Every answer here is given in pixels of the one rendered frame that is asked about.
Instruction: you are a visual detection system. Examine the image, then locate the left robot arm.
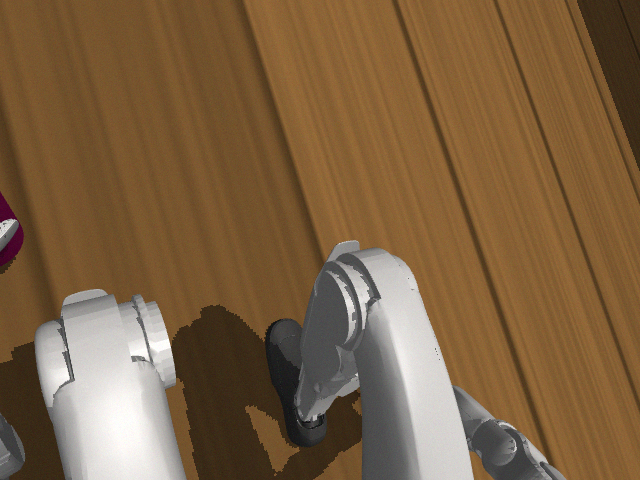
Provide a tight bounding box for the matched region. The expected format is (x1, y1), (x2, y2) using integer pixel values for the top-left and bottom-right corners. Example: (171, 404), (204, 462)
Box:
(0, 413), (25, 480)

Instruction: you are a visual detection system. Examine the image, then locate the can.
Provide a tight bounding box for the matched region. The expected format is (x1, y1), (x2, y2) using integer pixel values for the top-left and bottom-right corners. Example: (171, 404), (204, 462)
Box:
(0, 192), (24, 266)

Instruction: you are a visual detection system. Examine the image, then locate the left robot hand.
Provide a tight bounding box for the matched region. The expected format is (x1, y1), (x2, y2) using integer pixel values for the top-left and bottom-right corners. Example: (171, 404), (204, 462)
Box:
(0, 219), (19, 251)

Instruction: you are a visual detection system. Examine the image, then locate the right robot arm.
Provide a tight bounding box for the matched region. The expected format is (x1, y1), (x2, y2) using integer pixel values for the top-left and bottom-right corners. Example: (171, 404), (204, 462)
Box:
(471, 419), (567, 480)

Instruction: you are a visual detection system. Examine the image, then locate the right robot hand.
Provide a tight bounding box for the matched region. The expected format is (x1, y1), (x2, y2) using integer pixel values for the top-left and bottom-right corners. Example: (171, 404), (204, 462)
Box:
(452, 385), (495, 452)

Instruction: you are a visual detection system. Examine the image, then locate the right robot foot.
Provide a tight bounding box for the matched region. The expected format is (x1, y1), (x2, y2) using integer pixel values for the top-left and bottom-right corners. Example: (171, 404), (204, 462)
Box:
(265, 319), (327, 447)

